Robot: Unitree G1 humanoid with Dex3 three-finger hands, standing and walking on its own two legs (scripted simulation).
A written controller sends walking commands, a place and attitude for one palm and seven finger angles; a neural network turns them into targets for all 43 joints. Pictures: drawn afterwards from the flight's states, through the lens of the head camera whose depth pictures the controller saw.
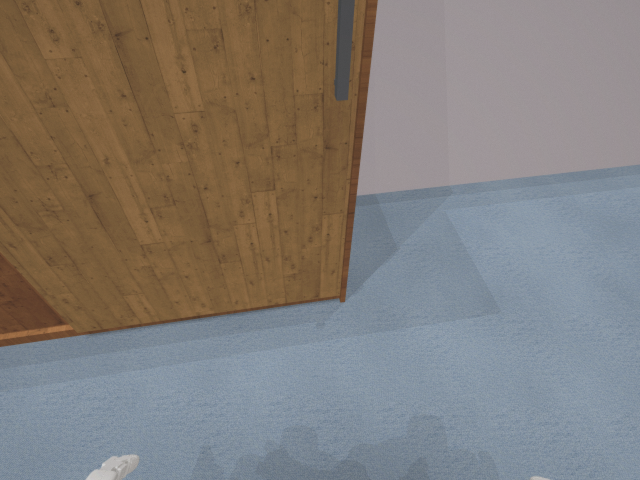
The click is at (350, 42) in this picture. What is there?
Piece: wardrobe's sliding door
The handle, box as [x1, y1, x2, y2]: [334, 0, 354, 100]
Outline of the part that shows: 354,0 338,0 336,69 334,79 335,97 337,100 347,99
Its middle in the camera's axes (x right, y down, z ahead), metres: +0.04 -0.40 +0.67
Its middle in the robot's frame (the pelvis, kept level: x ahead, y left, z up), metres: +0.80 +0.01 +0.24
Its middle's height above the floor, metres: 1.01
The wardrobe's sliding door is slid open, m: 0.00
